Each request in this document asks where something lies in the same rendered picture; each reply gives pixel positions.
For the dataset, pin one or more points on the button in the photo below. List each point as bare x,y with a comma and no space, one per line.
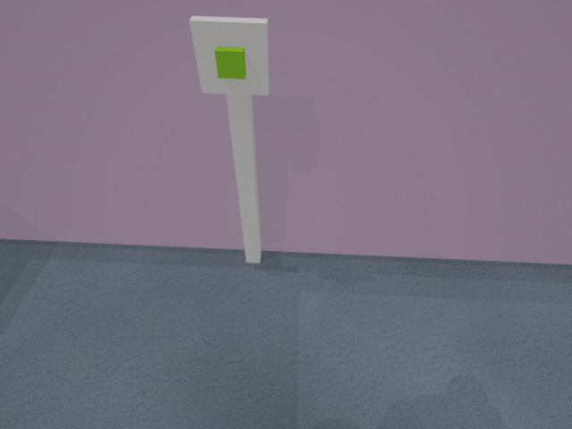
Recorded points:
230,62

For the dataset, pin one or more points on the panel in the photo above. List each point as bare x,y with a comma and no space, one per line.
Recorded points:
252,34

